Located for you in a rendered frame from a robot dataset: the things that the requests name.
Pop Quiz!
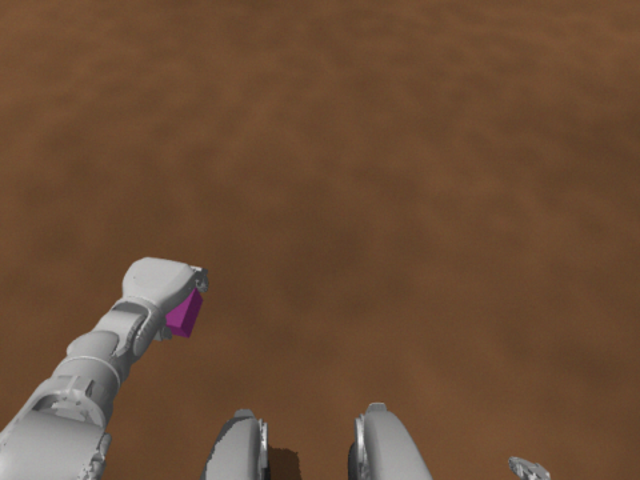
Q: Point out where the left robot arm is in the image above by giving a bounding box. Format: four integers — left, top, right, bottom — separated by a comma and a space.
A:
0, 297, 163, 480

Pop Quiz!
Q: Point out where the left robot hand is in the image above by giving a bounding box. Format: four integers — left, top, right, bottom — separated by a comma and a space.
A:
122, 257, 209, 341

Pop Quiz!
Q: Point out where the cube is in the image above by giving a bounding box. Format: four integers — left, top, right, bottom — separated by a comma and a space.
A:
165, 287, 203, 338

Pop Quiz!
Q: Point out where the right robot hand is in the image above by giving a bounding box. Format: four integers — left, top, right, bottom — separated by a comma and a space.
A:
508, 457, 551, 480

